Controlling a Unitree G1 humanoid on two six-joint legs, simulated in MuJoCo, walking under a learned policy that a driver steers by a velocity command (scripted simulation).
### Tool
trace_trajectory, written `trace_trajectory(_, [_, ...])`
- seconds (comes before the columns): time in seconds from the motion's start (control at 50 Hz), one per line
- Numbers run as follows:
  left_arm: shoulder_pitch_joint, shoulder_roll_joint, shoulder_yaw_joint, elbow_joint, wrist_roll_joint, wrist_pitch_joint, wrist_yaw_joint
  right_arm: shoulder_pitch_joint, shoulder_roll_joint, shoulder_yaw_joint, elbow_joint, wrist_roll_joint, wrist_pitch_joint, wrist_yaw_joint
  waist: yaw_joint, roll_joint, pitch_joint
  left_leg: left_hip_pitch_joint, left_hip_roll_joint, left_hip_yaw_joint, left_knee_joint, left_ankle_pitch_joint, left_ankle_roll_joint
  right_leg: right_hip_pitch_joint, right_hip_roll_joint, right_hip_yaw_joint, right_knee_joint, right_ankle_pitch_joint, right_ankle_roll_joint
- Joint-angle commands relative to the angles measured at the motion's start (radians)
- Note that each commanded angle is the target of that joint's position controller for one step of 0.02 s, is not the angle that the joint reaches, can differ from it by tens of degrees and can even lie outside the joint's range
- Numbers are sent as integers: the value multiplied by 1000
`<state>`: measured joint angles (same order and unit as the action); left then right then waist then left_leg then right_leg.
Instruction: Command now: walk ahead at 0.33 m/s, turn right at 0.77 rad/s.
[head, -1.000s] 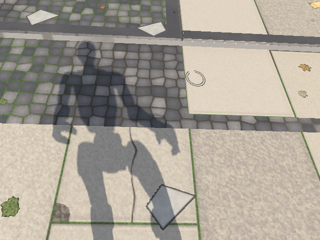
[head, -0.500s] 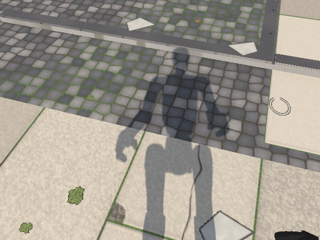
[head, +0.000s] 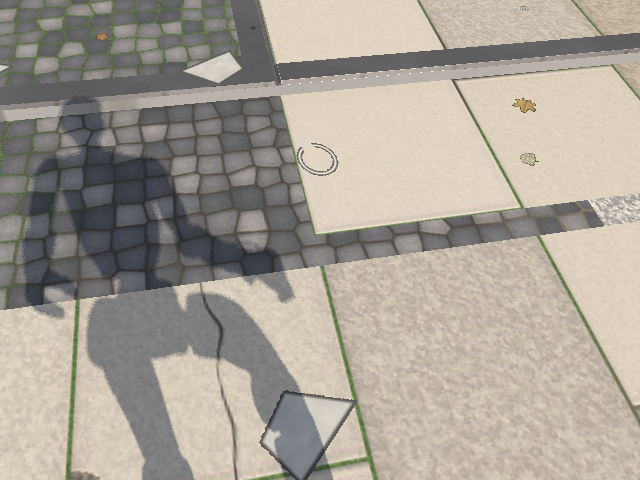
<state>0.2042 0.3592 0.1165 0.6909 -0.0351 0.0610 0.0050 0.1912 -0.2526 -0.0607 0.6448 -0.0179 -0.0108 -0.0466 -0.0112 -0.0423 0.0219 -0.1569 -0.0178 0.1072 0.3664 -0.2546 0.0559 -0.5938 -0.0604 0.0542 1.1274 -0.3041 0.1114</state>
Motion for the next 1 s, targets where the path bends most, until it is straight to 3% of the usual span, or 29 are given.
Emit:
trace_trajectory(0.02, [-139,62,-1,-141,-1,-35,-17,99,-201,-57,-32,11,-28,3,-83,138,-19,265,343,-348,-234,-268,150,-292,-43,23,-35,16,-9])
trace_trajectory(0.1, [-137,11,-20,-134,2,-77,-22,142,-187,-57,7,17,-65,29,-73,124,30,277,340,-265,-280,-211,137,-280,-31,41,-167,86,-59])
trace_trajectory(0.16, [-195,-22,-41,-148,5,-108,-34,168,-186,-52,46,36,-76,43,-65,125,74,195,323,-224,-303,-135,154,-174,-37,-20,-329,93,-88])
trace_trajectory(0.22, [-244,-20,-50,-159,-3,-137,-54,187,-214,-53,70,52,-74,56,-65,151,99,101,308,-209,-286,-82,169,-10,-2,-70,-473,41,-101])
trace_trajectory(0.26, [-228,2,-47,-162,-11,-150,-67,202,-240,-55,89,62,-69,61,-33,176,102,60,327,-229,-253,-70,173,110,22,-77,-559,0,-122])
trace_trajectory(0.3, [-17,62,-14,-98,-16,-154,-58,167,-234,-42,96,59,-67,58,107,159,-4,-81,288,-171,-54,178,131,482,65,-95,-640,90,-152])
trace_trajectory(0.32, [195,120,17,-43,-10,-150,-40,133,-188,-22,83,44,-77,57,219,123,-145,-252,212,-101,233,231,80,800,0,-17,-604,79,-178])
trace_trajectory(0.34, [353,221,35,-18,27,-147,-22,133,-56,15,24,27,-91,57,236,-147,-300,-588,95,-80,677,-224,16,1108,-272,362,-668,-231,-242])
trace_trajectory(0.36, [336,189,20,-43,52,-164,-26,143,-88,9,0,78,-109,46,218,-159,-337,-718,47,-226,909,-276,8,1036,-358,676,-815,-525,-296])
trace_trajectory(0.38, [258,115,-6,-42,37,-167,-31,105,-136,-9,-9,102,-106,46,187,-131,-196,-812,91,-253,996,-192,6,941,-348,581,-850,-505,-282])
trace_trajectory(0.4, [216,64,-22,-32,27,-167,-33,88,-133,-8,-10,93,-96,49,156,-130,-101,-828,129,-232,1001,-103,2,840,-324,445,-866,-369,-265])
trace_trajectory(0.42, [162,35,-29,-22,32,-166,-35,96,-126,-9,3,76,-85,52,109,-109,-50,-787,163,-226,973,-24,-6,738,-285,339,-892,-247,-252])
trace_trajectory(0.46, [81,-27,-40,-5,47,-173,-36,139,-94,-9,25,75,-53,67,30,-126,17,-683,205,-224,955,87,-17,580,-215,136,-930,-10,-213])
trace_trajectory(0.52, [53,-40,-37,19,44,-186,-23,117,-62,-4,26,75,-17,74,0,-54,85,-683,202,-221,949,167,-32,505,-177,-63,-974,211,-183])
trace_trajectory(0.58, [78,-26,-37,43,55,-188,-5,11,-65,3,-17,70,-16,78,8,-19,160,-706,161,-169,807,270,-23,489,-149,-191,-1023,342,-165])
trace_trajectory(0.64, [142,28,-30,70,52,-179,14,-109,-61,13,-60,64,-29,111,39,32,192,-683,121,-59,593,336,19,568,-150,-282,-1023,527,-121])
trace_trajectory(0.7, [177,132,-13,76,56,-157,42,-155,-88,1,-97,76,-39,136,4,-24,112,-462,4,96,458,282,77,646,-159,-340,-876,1221,-82])
trace_trajectory(0.72, [162,170,-4,69,51,-144,53,-94,-118,-13,-94,85,-32,136,-51,-79,62,-375,-27,110,460,232,91,675,-181,-338,-775,1430,-87])
trace_trajectory(0.74, [115,201,6,50,42,-133,55,50,-169,-38,-66,90,-17,130,-142,-126,-14,-219,-47,101,475,167,117,670,-204,-326,-611,1578,-104])
trace_trajectory(0.76, [45,213,11,19,33,-132,45,271,-252,-78,-11,82,3,117,-252,-128,-115,50,-53,55,462,124,158,578,-206,-294,-368,1590,-129])
trace_trajectory(0.78, [-23,166,0,-1,14,-146,26,472,-299,-108,55,74,14,93,-338,-27,-160,366,-18,-57,297,213,203,369,-107,-283,5,1109,-135])
trace_trajectory(0.8, [-39,-50,-61,-37,44,-192,4,439,-326,-108,78,59,22,79,-231,374,-68,492,37,-236,311,326,256,4,138,-219,521,-209,-109])
trace_trajectory(0.82, [131,-91,-91,-113,11,-241,-10,292,-288,-66,-1,15,-19,87,-49,392,-289,603,224,-837,99,-168,460,-265,153,59,648,-284,-130])
trace_trajectory(0.84, [-7,27,-76,-139,-4,-267,-14,298,-210,-61,-30,19,-39,89,-115,167,-249,516,256,-969,-104,-411,414,-276,107,120,544,-179,-173])
trace_trajectory(0.86, [-51,43,-67,-160,-21,-268,-14,263,-190,-54,-18,18,-63,95,-45,3,-78,326,258,-959,-182,-439,367,-274,77,109,402,-106,-183])
trace_trajectory(0.88, [-25,28,-67,-135,0,-253,-5,185,-170,-47,-28,24,-79,98,16,-104,-19,170,227,-888,-172,-374,332,-197,25,121,301,-52,-170])
trace_trajectory(0.9, [10,21,-66,-122,20,-237,-3,121,-184,-49,-43,23,-85,92,62,-80,25,31,174,-818,-164,-297,331,-126,8,133,233,-25,-140])
trace_trajectory(0.94, [19,49,-53,-112,35,-205,4,77,-161,-40,-48,29,-85,73,89,-41,71,-129,95,-666,-187,-177,305,-45,-25,115,95,3,-89])
trace_trajectory(1.0, [-154,-12,-76,-174,68,-193,7,109,-134,-29,-16,44,-81,36,18,15,122,-291,4,-448,-182,55,259,48,-16,10,-215,231,-37])
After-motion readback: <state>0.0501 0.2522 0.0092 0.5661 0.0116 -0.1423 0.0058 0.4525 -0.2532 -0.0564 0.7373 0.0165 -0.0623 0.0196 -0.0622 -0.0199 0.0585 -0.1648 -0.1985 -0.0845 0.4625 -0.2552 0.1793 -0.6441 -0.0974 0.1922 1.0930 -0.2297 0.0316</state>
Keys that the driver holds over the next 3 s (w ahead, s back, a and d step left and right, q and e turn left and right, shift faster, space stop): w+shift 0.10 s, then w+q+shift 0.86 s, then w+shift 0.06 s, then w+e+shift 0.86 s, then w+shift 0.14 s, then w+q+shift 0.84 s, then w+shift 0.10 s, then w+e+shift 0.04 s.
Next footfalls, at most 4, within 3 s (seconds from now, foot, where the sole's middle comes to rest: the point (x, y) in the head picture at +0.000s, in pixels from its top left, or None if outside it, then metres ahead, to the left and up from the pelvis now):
0.32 right None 0.20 -0.23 -0.78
0.78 left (313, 417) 0.60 0.01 -0.78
1.24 right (288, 251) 1.05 0.07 -0.78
1.68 left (173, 162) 1.37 0.42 -0.78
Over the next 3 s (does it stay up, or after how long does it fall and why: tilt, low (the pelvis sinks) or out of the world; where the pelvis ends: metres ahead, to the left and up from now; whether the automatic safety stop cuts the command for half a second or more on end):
stays up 2.35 0.34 0.03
